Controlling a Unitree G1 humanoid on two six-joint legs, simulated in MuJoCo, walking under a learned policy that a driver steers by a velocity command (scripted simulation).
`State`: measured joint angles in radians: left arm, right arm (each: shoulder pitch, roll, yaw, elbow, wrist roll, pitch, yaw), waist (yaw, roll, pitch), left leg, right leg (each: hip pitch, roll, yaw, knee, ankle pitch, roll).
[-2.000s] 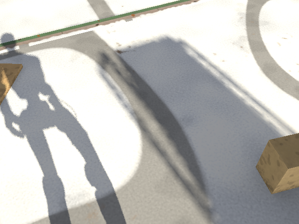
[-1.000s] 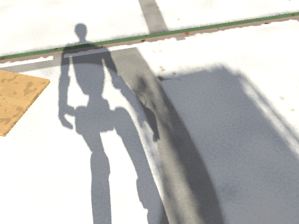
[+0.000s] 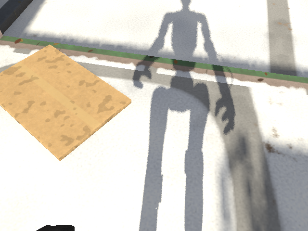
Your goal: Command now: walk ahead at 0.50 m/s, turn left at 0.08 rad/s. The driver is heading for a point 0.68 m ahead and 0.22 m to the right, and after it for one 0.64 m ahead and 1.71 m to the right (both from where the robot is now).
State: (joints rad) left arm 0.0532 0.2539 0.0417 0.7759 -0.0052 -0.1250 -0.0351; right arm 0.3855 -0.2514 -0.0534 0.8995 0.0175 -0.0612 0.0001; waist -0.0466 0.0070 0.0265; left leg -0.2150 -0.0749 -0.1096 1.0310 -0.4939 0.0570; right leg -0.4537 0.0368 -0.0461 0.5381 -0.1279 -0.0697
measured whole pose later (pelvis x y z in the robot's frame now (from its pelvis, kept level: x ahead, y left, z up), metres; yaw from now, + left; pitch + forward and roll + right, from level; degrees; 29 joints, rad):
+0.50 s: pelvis +0.27 +0.04 +0.00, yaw -6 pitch +3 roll +0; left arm 0.40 0.28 0.05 0.92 -0.02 -0.06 0.01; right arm 0.01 -0.24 -0.04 0.74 0.00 -0.11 0.02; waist 0.08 -0.02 0.02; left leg -0.46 0.01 0.01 0.52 -0.11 0.01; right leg -0.17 0.02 0.08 0.77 -0.49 -0.03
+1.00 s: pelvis +0.50 -0.05 -0.01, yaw -23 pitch +2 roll +2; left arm 0.07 0.28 0.07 0.66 -0.03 -0.02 -0.05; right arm 0.29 -0.30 -0.08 0.91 0.01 -0.05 -0.01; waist -0.05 -0.02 0.05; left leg -0.02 0.12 0.24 0.66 -0.49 -0.06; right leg -0.52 -0.01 -0.06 0.65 -0.17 -0.11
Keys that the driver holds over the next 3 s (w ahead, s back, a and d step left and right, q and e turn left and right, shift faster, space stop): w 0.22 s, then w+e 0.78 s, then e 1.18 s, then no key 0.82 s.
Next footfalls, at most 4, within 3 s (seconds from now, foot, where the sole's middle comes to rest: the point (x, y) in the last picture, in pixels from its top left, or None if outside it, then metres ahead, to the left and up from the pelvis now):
0.46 left None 0.41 0.15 -0.76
0.98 right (197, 195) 0.60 -0.19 -0.76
1.44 left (176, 148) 0.85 -0.12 -0.76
1.86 right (211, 194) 0.61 -0.25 -0.76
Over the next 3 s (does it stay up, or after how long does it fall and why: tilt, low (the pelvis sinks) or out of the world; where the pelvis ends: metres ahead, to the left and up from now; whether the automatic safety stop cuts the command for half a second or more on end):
stays up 0.65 -0.16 0.01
